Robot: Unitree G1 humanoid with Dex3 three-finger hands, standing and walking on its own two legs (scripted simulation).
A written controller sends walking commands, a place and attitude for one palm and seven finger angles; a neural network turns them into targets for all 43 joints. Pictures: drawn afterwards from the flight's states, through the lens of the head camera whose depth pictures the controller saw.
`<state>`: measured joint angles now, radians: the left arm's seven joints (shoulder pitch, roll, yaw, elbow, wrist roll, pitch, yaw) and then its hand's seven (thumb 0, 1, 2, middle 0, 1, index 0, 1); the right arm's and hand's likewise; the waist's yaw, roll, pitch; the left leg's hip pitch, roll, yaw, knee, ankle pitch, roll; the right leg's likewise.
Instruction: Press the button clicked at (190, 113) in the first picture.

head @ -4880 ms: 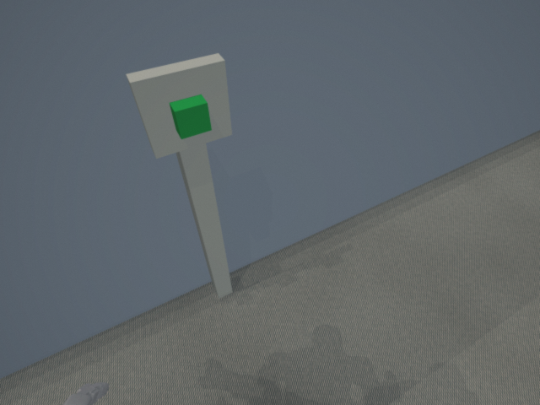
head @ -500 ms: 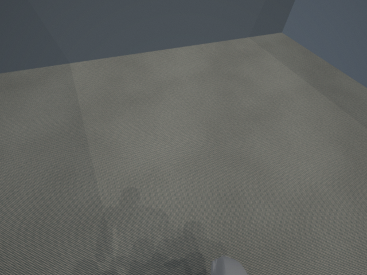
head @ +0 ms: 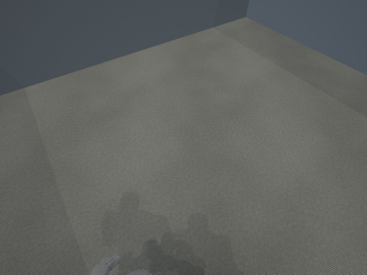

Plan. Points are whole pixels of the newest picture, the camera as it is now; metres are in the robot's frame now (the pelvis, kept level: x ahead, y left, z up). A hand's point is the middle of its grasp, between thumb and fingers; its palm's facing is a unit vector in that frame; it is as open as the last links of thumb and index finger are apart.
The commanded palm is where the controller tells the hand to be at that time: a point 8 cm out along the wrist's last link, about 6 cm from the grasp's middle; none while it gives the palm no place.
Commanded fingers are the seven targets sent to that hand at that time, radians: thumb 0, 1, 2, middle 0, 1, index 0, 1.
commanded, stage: turn to face it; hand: left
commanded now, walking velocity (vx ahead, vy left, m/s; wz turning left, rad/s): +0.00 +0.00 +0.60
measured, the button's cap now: out of the picture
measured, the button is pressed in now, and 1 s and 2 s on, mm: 0 0 0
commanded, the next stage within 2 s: none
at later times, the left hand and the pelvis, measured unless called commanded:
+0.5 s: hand out of the picture +0.01 +0.25 -0.16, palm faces +0.31 -0.91 -0.28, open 7.4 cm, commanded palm none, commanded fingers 0.00 0.90 0.90 -0.20 -0.30 -0.20 -0.30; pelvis +0.01 +0.02 +0.01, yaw +16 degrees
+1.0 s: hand out of the picture -0.08 +0.15 -0.16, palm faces +0.59 -0.77 -0.25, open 7.4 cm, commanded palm none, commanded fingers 0.00 0.90 0.90 -0.20 -0.30 -0.20 -0.30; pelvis -0.01 -0.04 +0.00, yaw +36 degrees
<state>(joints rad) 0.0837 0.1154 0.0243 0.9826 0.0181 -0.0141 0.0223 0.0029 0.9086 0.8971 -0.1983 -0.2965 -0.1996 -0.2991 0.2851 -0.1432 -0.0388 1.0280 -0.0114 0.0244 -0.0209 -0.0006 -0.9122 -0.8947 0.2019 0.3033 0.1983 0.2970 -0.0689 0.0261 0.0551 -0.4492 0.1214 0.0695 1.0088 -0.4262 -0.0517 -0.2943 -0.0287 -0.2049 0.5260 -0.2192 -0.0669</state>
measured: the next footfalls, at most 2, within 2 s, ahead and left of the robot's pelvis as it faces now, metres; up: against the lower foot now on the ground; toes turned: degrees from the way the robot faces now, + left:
left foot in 0.18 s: +0.06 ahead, +0.13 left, +0.00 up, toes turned +16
right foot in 0.64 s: +0.09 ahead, -0.13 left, +0.00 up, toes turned +19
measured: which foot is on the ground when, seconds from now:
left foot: up 0.00-0.16, down 0.18-0.64, up 0.66-1.00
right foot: down 0.00-0.18, up 0.20-0.62, down 0.64-1.00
